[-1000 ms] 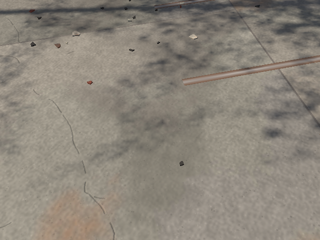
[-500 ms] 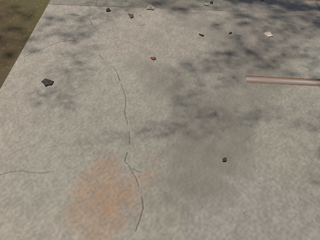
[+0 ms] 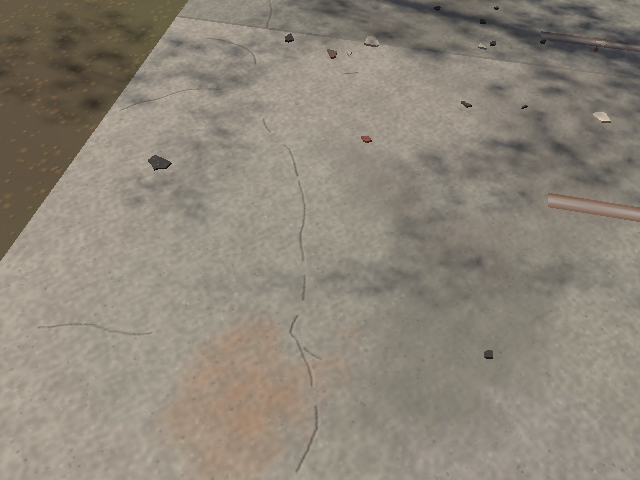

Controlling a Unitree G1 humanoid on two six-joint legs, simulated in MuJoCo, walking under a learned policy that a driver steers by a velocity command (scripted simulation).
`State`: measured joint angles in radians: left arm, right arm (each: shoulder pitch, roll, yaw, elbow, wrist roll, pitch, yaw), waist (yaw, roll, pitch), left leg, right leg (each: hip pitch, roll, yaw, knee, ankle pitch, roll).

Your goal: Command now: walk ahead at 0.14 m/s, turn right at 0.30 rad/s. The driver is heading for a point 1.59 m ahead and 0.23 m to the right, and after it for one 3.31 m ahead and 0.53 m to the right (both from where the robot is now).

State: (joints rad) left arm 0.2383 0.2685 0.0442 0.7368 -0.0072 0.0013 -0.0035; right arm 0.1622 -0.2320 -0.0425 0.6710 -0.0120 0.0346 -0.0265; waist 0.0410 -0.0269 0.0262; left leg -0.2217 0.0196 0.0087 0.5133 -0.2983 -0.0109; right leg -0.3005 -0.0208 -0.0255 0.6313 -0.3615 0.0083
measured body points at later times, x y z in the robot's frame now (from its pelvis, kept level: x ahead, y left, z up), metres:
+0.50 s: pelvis +0.13 -0.10 +0.01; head +0.14 -0.13 +0.46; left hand +0.24 +0.16 -0.09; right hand +0.25 -0.40 -0.08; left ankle +0.27 +0.06 -0.66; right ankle +0.06 -0.15 -0.73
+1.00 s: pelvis +0.42 -0.15 +0.01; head +0.46 -0.15 +0.46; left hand +0.64 +0.07 -0.08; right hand +0.45 -0.43 -0.11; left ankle +0.46 -0.08 -0.73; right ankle +0.44 -0.32 -0.66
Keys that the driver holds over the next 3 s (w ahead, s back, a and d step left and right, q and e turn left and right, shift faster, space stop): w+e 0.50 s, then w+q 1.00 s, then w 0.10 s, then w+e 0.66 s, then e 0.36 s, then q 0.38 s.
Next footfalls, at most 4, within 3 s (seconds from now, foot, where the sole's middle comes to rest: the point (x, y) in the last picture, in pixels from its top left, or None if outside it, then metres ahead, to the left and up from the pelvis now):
0.26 right None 0.10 -0.15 -0.77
0.78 left None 0.50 -0.09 -0.77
1.24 right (495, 389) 0.71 -0.35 -0.77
1.74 left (359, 296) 0.95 -0.04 -0.77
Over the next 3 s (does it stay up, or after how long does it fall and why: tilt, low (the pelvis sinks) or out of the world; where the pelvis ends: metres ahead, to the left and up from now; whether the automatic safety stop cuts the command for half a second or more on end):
stays up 1.31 -0.18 -0.01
